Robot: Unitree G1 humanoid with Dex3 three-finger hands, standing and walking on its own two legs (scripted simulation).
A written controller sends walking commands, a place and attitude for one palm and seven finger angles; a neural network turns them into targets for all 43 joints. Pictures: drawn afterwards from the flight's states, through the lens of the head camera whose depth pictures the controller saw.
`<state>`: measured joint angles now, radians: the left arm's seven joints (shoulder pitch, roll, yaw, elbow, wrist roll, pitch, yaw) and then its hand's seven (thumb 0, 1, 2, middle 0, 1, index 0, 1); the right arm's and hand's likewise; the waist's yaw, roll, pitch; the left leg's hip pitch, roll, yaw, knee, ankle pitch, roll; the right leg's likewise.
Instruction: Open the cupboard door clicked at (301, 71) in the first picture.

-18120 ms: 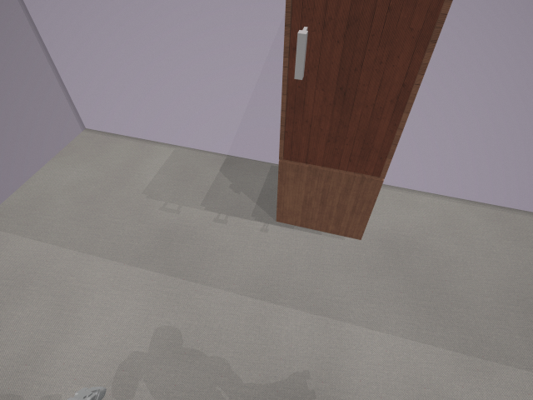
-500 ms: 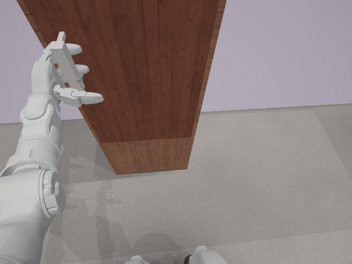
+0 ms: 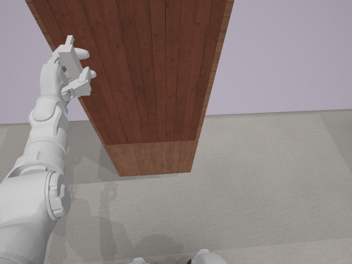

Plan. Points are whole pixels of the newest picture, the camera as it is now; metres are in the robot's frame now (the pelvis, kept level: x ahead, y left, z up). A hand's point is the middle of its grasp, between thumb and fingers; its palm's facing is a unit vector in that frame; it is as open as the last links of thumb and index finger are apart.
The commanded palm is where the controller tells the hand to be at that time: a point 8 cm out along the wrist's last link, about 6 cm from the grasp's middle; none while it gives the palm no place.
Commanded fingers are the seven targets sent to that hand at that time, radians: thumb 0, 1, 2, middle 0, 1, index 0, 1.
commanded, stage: close the thumb around the handle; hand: left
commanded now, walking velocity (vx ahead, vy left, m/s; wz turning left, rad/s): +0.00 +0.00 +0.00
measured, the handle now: (78, 66) +0.54 +0.20 +0.11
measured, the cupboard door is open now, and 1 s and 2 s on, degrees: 0 35 44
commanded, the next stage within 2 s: pull the door open along its arc in 0.02 s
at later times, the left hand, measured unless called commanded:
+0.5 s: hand (85, 98) +0.45 +0.17 +0.11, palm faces -0.01 -1.00 +0.00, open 6.1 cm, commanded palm +0.39 +0.21 +0.11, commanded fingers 0.00 0.90 0.90 -0.40 -1.35 -0.40 -1.35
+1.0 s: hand (125, 148) +0.32 +0.08 +0.12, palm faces +0.42 -0.91 +0.00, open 6.3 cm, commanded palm +0.25 +0.10 +0.11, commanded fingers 0.00 0.90 0.90 -0.40 -1.35 -0.40 -1.35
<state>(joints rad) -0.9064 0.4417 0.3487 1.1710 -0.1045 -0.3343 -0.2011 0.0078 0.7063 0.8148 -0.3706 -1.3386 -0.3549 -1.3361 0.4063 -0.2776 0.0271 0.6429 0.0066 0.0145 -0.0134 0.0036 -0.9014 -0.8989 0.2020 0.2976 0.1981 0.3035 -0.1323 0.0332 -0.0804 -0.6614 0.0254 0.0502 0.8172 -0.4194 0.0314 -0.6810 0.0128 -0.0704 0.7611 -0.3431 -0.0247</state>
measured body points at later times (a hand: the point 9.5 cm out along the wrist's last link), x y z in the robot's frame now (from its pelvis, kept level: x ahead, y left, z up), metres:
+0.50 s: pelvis +0.01 +0.00 +0.01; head +0.07 -0.01 +0.46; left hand +0.44 +0.22 +0.11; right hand +0.05 -0.26 -0.11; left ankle -0.02 +0.10 -0.70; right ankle +0.01 -0.11 -0.70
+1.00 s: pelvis +0.01 -0.01 +0.02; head +0.01 -0.03 +0.47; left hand +0.29 +0.12 +0.12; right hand +0.21 -0.21 -0.07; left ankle -0.02 +0.10 -0.70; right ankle +0.01 -0.11 -0.70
